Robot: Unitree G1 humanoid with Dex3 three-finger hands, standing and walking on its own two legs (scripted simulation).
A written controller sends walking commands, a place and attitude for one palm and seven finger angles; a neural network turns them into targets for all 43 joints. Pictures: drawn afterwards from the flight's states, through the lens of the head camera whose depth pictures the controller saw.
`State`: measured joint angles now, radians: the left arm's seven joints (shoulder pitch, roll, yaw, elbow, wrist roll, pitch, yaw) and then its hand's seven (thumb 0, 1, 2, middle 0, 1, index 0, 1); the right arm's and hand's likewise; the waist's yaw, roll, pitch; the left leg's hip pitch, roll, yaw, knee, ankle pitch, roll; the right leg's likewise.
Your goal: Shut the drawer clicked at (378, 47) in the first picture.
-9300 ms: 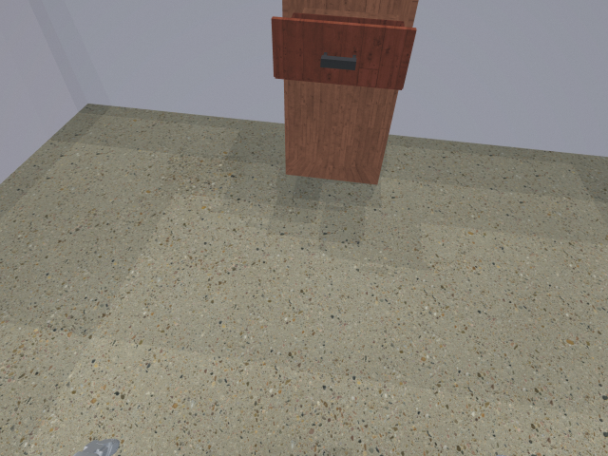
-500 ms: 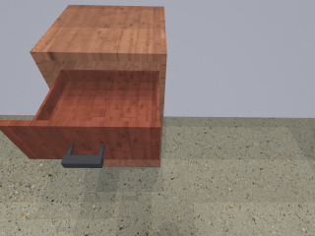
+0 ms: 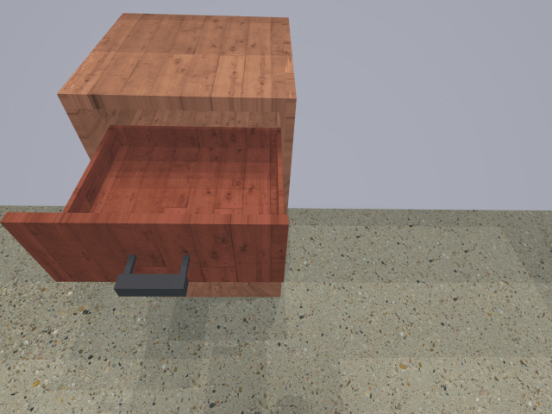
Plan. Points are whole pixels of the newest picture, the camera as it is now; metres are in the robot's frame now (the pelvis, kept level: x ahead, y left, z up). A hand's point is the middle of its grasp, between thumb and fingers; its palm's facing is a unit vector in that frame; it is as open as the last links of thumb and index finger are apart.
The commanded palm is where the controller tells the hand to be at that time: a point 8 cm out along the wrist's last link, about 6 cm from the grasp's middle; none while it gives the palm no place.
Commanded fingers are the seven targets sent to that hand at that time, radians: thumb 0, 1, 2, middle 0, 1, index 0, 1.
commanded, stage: look again from close up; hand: left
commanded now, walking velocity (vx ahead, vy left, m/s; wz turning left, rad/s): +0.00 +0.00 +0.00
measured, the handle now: (155, 272) +0.33 +0.22 -0.02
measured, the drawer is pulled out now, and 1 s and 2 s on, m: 0.30 0.30 0.30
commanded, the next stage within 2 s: raise the hand and make a fist in 0.04 s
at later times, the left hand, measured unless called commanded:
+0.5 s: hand (178, 388) +0.16 +0.14 -0.02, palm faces +0.03 -1.00 -0.02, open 6.3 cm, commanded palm +0.10 +0.23 -0.04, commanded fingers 0.00 0.90 0.90 -0.58 -0.71 -0.58 -0.71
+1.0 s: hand (140, 384) +0.16 +0.18 +0.01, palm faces +0.11 -0.99 -0.07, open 3.8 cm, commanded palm +0.11 +0.23 +0.02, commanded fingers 0.00 0.90 0.90 -1.08 -1.25 -1.08 -1.25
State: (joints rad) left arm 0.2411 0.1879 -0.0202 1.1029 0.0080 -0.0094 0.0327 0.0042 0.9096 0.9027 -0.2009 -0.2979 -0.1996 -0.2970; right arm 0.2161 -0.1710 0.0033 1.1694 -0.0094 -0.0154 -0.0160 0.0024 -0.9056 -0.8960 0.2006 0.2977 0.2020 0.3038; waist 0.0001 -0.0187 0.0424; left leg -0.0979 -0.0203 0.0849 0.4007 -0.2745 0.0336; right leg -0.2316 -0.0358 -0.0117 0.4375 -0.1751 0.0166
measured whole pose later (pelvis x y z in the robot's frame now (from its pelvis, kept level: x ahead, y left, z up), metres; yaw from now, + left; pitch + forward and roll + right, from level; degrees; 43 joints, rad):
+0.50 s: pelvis -0.02 -0.03 -0.06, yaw +2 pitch +9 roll +2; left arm 0.47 0.16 0.11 0.07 -0.23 -0.54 -0.27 0.00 0.91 0.90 -0.39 -0.51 -0.39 -0.51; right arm 0.17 -0.26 -0.06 0.52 0.02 -0.26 0.02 0.01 -0.91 -0.90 0.20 0.30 0.20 0.30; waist -0.01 -0.04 -0.14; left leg -0.63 0.00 0.05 0.98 -0.49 0.00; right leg -0.75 -0.03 -0.04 0.99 -0.40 -0.03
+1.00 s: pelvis -0.01 -0.04 -0.06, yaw +4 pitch +10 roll -1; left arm 0.56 0.23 0.25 -0.12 -0.34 -0.35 -0.33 0.02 0.90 0.90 -0.89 -1.04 -0.89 -1.04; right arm 0.27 -0.20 0.00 0.58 0.05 -0.27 -0.04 0.01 -0.90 -0.90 0.20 0.30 0.21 0.30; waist 0.00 0.03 -0.11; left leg -0.63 0.02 -0.02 0.96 -0.51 -0.02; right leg -0.71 -0.02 -0.10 0.93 -0.40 -0.04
